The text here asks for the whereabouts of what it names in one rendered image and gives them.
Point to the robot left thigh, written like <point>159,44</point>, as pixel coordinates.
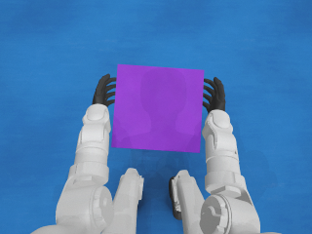
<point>128,193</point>

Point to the left robot hand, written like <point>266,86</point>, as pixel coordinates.
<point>101,94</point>

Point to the robot right thigh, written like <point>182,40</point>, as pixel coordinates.
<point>187,194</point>

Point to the robot right forearm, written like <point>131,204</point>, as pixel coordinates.
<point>222,159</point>

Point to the robot thigh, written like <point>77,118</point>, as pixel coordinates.
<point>128,193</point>
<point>187,194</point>

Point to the robot left forearm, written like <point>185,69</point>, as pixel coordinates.
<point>90,163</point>

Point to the robot right upper arm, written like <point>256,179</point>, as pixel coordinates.
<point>221,214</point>

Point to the robot left upper arm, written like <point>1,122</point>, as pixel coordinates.
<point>83,210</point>

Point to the carton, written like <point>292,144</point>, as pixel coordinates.
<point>158,108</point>

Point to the right robot hand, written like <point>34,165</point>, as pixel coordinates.
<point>217,98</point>

